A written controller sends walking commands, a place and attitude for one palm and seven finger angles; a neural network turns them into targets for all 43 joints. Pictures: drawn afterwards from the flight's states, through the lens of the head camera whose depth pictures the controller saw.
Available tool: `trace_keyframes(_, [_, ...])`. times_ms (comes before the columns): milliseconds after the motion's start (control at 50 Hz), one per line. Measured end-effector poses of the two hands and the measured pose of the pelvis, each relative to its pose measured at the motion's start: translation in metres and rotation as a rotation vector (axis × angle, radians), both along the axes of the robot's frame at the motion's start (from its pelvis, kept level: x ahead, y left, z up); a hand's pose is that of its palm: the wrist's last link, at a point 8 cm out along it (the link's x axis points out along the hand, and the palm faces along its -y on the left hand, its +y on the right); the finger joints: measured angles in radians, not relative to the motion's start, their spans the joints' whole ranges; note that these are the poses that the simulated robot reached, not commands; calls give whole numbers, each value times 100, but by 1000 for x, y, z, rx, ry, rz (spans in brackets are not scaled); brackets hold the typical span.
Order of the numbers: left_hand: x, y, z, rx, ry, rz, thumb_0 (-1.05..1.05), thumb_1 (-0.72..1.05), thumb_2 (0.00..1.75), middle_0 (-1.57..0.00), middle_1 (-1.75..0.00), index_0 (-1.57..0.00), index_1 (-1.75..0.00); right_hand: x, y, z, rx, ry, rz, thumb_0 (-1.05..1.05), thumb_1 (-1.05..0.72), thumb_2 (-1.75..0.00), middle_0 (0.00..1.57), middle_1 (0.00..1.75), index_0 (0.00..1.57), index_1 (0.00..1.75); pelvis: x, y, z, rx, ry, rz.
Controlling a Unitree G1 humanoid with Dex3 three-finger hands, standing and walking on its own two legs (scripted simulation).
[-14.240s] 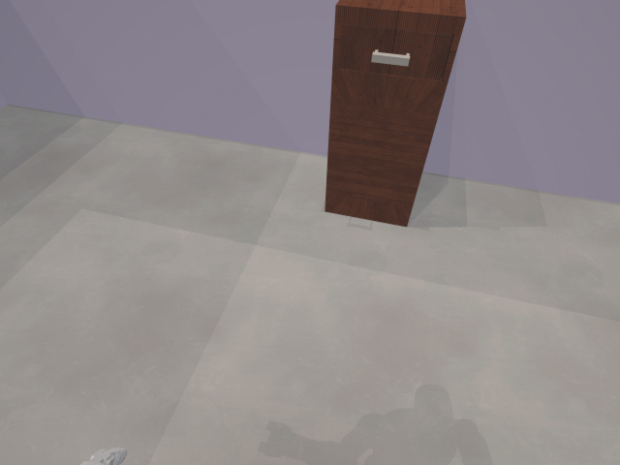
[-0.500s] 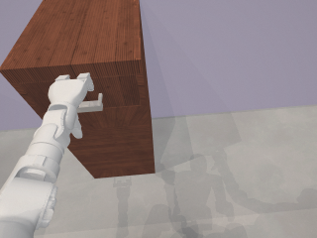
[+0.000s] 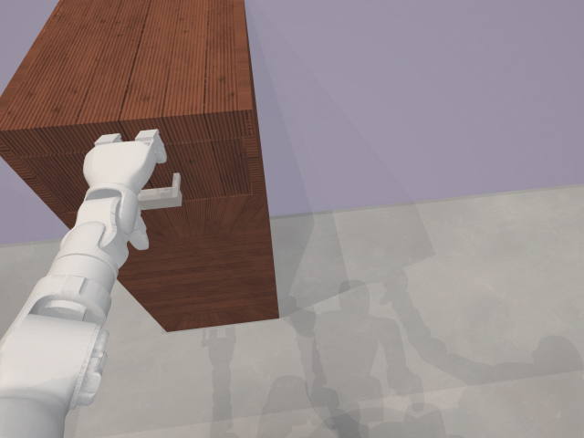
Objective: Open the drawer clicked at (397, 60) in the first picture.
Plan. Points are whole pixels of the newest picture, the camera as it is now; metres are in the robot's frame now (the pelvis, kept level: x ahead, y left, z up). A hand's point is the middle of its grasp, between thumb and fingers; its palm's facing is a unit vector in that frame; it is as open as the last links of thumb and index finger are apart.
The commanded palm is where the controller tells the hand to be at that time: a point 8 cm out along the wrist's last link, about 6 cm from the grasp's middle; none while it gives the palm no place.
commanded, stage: move the hooked fingers above the handle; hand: left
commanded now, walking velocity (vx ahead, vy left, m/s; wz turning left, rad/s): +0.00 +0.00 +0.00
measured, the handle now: (145, 190) +0.51 +0.24 +0.01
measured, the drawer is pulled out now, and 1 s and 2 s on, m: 0.00 0.00 0.00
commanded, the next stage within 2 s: lower the fingers behind the handle in 0.30 s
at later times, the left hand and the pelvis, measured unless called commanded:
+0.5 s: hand (134, 191) +0.46 +0.23 +0.06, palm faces -0.03 -0.03 -1.00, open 13.8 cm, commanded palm +0.45 +0.23 +0.12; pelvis +0.01 +0.00 +0.00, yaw +0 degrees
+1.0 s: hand (137, 207) +0.46 +0.24 +0.03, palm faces -0.01 -0.03 -1.00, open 13.8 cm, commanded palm +0.44 +0.23 +0.08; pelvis +0.00 +0.00 -0.01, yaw +1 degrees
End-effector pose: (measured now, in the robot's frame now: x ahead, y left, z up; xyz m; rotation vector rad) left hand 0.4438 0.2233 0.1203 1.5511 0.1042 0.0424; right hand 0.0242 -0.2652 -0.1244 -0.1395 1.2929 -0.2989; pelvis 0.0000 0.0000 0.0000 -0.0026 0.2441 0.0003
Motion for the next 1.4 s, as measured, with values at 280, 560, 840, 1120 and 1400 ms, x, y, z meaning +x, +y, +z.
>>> trace_keyframes(280, [0,9,-5,-11,15,-10,0,-49,30,-32,-120,-31,-120,17,-2,4,-25,-25,30,1,-90,-89,20,30,20,30,2,2,-1,-2,4,5])
trace_keyframes(560, [2,6,-3,-12,-12,2,0,-49,30,-32,-120,-32,-123,13,2,-1,-2,5,29,1,-90,-89,20,30,20,30,5,2,-2,-2,7,9])
trace_keyframes(840, [-6,2,-38,-24,93,-30,0,-49,30,-32,-120,-31,-122,-1,-6,1,-35,14,14,1,-90,-89,20,30,20,30,-2,-1,-6,-4,25,4])
trace_keyframes(1120, [-2,13,-48,13,20,38,0,-49,30,-31,-120,-31,-120,-18,-3,-9,-23,75,3,1,-90,-89,20,30,20,30,-4,2,-13,-15,66,11])
trace_keyframes(1400, [-1,11,-70,-11,60,-24,0,-49,30,-31,-120,-32,-121,-23,5,-11,-33,80,-4,1,-90,-89,21,30,20,30,-3,7,-18,-18,91,1])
